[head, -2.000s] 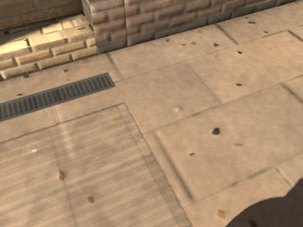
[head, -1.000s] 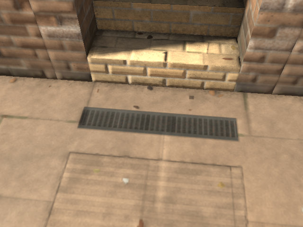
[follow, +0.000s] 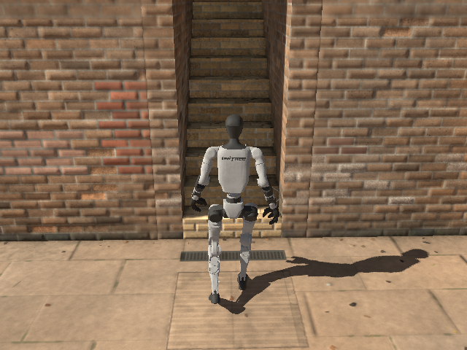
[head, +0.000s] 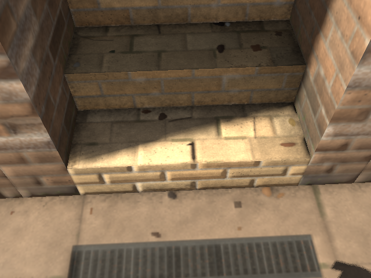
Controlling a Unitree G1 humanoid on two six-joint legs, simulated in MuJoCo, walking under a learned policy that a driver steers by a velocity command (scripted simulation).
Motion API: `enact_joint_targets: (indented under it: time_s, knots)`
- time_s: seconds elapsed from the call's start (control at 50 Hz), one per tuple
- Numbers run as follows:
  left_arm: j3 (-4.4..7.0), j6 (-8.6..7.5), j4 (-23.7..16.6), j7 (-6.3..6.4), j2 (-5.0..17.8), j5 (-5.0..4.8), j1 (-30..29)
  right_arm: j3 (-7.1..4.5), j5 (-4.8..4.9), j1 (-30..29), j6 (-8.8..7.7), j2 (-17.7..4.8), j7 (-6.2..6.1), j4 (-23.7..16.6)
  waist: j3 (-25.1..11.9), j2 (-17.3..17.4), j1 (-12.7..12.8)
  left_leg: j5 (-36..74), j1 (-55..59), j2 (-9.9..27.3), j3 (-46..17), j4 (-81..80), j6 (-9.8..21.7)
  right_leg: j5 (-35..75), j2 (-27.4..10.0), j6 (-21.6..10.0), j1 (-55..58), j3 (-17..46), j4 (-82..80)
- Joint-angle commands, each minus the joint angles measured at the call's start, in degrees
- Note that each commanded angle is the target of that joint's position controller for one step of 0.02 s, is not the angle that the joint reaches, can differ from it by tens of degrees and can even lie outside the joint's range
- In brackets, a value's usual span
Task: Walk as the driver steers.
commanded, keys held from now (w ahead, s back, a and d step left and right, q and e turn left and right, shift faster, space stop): w+e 0.20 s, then w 0.34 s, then w+q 0.46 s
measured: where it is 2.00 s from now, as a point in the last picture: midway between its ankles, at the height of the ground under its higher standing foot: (143, 132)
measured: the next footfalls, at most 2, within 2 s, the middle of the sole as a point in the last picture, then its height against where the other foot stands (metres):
left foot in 0.44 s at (164, 275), level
right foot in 0.86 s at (223, 239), level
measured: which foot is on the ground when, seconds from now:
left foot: up 0.00-0.42, down 0.44-0.86, up 0.88-1.00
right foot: down 0.00-0.46, up 0.48-0.84, down 0.86-1.00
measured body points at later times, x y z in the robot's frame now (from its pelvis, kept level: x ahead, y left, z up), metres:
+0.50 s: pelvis +0.29 +0.03 +0.01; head +0.32 +0.03 +0.46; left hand +0.37 +0.31 -0.12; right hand +0.43 -0.25 -0.07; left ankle +0.40 +0.11 -0.71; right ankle +0.11 -0.06 -0.67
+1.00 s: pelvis +0.50 +0.00 +0.03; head +0.52 -0.01 +0.48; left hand +0.62 +0.25 -0.09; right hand +0.58 -0.25 -0.10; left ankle +0.45 +0.12 -0.61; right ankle +0.52 -0.10 -0.71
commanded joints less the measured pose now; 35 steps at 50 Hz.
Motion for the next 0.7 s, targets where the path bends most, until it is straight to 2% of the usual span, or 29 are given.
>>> enact_joint_targets:
  time_s: [0.02,0.04,0.06,0.08,0.12,0.14,0.18,0.26,0.28,0.3,0.32,0.34,0.38,0.4,0.42,0.44,0.46,0.48,0.5,0.52,0.54,0.56,0.6,0.62,0.64,0.68,0.7]
  knots:
    - [3.62,0.54,1.28,1.71,11.12,0.12,13.81,0.28,-0.12,-3.62,-2.88,-4.67,0.91,-7.49,-8.0,-0.48,4.34,9.22,-31.17,1.19,-8.27,10.4,1.75,7.94,-18.06,-11.67,32.94,32.3,-21.25]
    - [2.86,0.34,0.85,1.63,8.81,-0.56,11.07,0.14,-1.16,-3.61,-2.42,-5.47,0.75,-7.16,-5.75,-0.17,2.41,10.51,-27.38,2.34,-8.36,6.78,1.47,14.02,-15.34,-9.9,27.03,27.65,-21.8]
    - [2.42,-0.12,0.62,1.57,7.87,-1.08,9.48,0.42,-2.27,-3.18,-1.48,-5.82,0.72,-7.17,-6.77,-0.19,1.13,11.04,-23.16,2.54,-8.45,4.18,0.76,16.29,-14.21,-9.63,23.81,25.21,-23.1]
    - [2.41,-0.97,0.68,1.18,8.44,-1.09,9.34,0.59,-2.75,-2.3,-0.46,-5.77,0.95,-7.03,-7.94,-1.23,0.33,11.4,-20.0,2.27,-7.98,2.54,0.12,20.21,-13.37,-9.92,21.78,23.31,-23.54]
    - [2.68,-2.26,1.77,0.68,9.68,-1.26,10.35,1.1,-2.54,-2.26,0.85,-4.69,1.36,-7.05,-7.33,-1.47,-0.53,11.68,-18.66,1.84,-6.96,-2.12,-0.72,20.66,-11.55,-9.86,18.88,20.67,-24.76]
    - [2.76,-2.35,2.23,0.54,10.06,-1.45,11.02,1.46,-2.62,-3.67,1.07,-3.96,1.78,-7.68,-6.3,-2.13,-0.12,13.07,-19.87,1.58,-6.31,-4.71,-1.04,19.62,-10.68,-10.01,18.57,19.86,-25.65]
    - [2.71,-1.93,3.17,0.73,9.92,-1.68,13.2,1.79,-2.25,-8.6,1.08,-3.95,1.86,-9.12,-3.44,-3.35,1.79,16.98,-23.84,1.5,-6.15,-10.3,-1.62,13.84,-9.75,-9.21,19.4,20.27,-27.36]
    - [2.53,-1.95,4.85,1.03,9.76,-1.62,16.55,2.44,-1.82,-15.89,0.31,-3.59,2.55,-10.9,-1.86,-4.37,5.13,26.68,-25.1,0.36,-5.78,-22.81,-1.29,11.61,-9.52,-6.97,23.69,19.6,-27.57]
    - [2.67,-2.29,5.43,1.24,9.99,-1.62,17.38,2.61,-1.57,-16.75,-0.08,-3.55,2.73,-11.36,-1.98,-4.41,5.64,28.21,-23.75,0.13,-5.76,-25.52,-0.83,12.66,-9.76,-6.73,24.53,19.29,-27.21]
    - [2.2,-2.33,6.05,1.46,8.81,-1.82,17.84,2.64,-1.44,-17.84,-0.4,-3.88,3.11,-11.54,-2.01,-4.5,5.93,29.45,-22.19,-0.06,-6.0,-28.51,-0.24,11.99,-9.71,-6.1,25.36,18.96,-27.17]
    - [2.16,-2.5,6.3,1.6,9.17,-1.64,17.96,2.62,-1.27,-18.48,-0.61,-4.01,3.16,-11.78,-1.54,-4.75,5.94,29.61,-20.19,-0.69,-5.56,-30.39,0.33,13.0,-10.32,-5.42,25.14,19.21,-26.87]
    - [2.21,-2.62,6.17,1.57,9.55,-1.06,16.89,2.33,-1.62,-18.41,-0.91,-4.88,3.24,-11.43,-0.7,-4.23,5.5,29.27,-18.25,-0.84,-5.63,-31.43,0.97,15.71,-11.43,-4.51,24.6,19.61,-26.2]
    - [2.29,-2.83,6.37,1.72,10.2,-0.9,15.66,1.81,-1.57,-15.51,-1.51,-6.08,2.91,-10.54,-1.03,-4.99,3.94,26.03,-13.86,-1.61,-5.55,-33.62,2.44,20.83,-12.41,-2.97,25.64,20.0,-23.53]
    - [2.24,-2.86,6.59,1.68,10.41,-0.67,15.25,1.4,-1.39,-12.75,-1.83,-6.94,2.48,-9.65,-2.09,-4.87,2.61,23.03,-10.56,-2.74,-5.09,-34.68,3.12,26.4,-12.15,-2.19,26.53,19.73,-19.92]
    - [2.01,-2.96,7.01,1.65,10.09,-0.36,15.14,0.84,-1.34,-6.92,-2.34,-7.95,1.67,-7.78,-4.95,-3.48,-0.23,21.36,-3.98,-4.14,-4.67,-37.52,4.2,33.39,-9.93,-1.13,26.77,17.8,-11.45]
    - [1.41,-3.07,6.92,1.53,8.56,-0.26,15.29,0.17,-2.02,0.38,-2.95,-10.1,0.81,-6.03,-10.29,-0.88,-3.45,19.58,5.61,-0.74,-7.7,-38.0,5.97,30.27,-6.79,-0.15,23.09,15.44,-0.12]
    - [0.02,-3.24,4.98,1.38,3.93,-2.65,19.34,-1.09,-3.31,6.67,-3.13,-15.88,0.19,-5.94,-18.19,10.3,-3.76,12.01,21.72,13.68,-28.72,-40.53,11.7,12.63,0.04,2.18,8.14,10.05,17.66]
    - [-0.11,-3.3,4.72,2.07,5.52,-2.4,18.71,-1.9,-2.39,5.89,-2.36,-16.31,0.52,-4.56,-17.29,16.95,-2.42,14.84,20.6,19.89,-45.22,-49.33,15.53,-14.74,4.45,2.18,-1.17,7.57,26.06]
    - [0.14,-2.86,6.0,2.15,7.22,-1.08,17.19,-1.1,-1.36,2.69,-2.2,-12.76,0.92,-5.32,-12.26,10.65,-0.61,11.06,16.38,18.34,-40.8,-49.28,15.07,-12.09,0.26,0.98,-3.07,10.52,29.37]
    - [-0.12,-2.92,6.74,1.73,7.16,-1.08,14.52,-0.18,-0.73,0.33,-2.14,-8.91,1.05,-5.32,-8.28,5.72,-0.5,13.78,11.59,15.29,-33.07,-49.52,13.99,-8.78,-1.93,1.05,-2.35,10.31,28.39]
    - [-0.59,-2.96,6.32,1.37,5.55,-1.17,11.5,0.68,-1.17,-0.53,-2.01,-6.46,0.89,-4.95,-5.25,4.56,-0.36,20.79,8.5,12.38,-26.67,-50.46,12.61,-7.45,-3.52,1.36,-2.24,9.42,25.57]
    - [-0.83,-2.72,5.76,1.13,5.13,-0.11,9.77,1.18,-0.89,-0.11,-2.17,-5.61,0.75,-3.94,-3.94,5.07,0.45,28.91,6.49,10.54,-22.92,-50.87,11.87,-6.59,-4.76,1.96,-1.13,8.31,22.66]
    - [-1.39,-2.1,6.11,0.84,3.74,1.28,9.67,1.28,-0.26,1.79,-2.7,-6.23,1.18,-2.32,-5.45,5.6,1.42,44.68,5.62,8.41,-18.44,-49.33,12.17,-5.42,-4.43,3.33,1.76,5.46,20.39]
    - [-1.64,-2.0,5.96,0.68,3.24,1.59,9.22,1.16,0.26,2.54,-2.9,-6.76,1.35,-1.63,-6.04,5.68,1.78,47.11,5.6,7.7,-17.34,-49.0,12.55,-4.87,-4.43,3.97,1.99,4.52,18.29]
    - [-2.28,-1.9,5.56,0.14,1.9,1.63,8.27,1.14,0.17,1.8,-3.05,-7.05,1.42,-1.52,-6.19,5.99,2.45,49.38,4.43,6.82,-15.88,-48.73,13.02,-3.6,-3.77,4.57,2.88,3.59,14.38]
    - [-3.24,-2.0,3.87,-0.33,0.05,1.72,4.17,0.84,0.65,1.16,-2.79,-7.43,1.18,-1.26,-4.94,6.63,2.43,45.76,0.08,4.12,-13.61,-49.19,12.94,-0.92,-2.62,5.94,6.15,1.15,4.3]
    - [-3.77,-1.94,3.44,-0.27,-0.61,1.58,2.16,0.43,0.51,0.82,-2.76,-8.46,0.98,-1.24,-3.71,8.61,1.88,40.95,-1.56,3.8,-14.2,-50.01,13.23,-0.23,-2.24,6.32,7.2,0.36,-0.02]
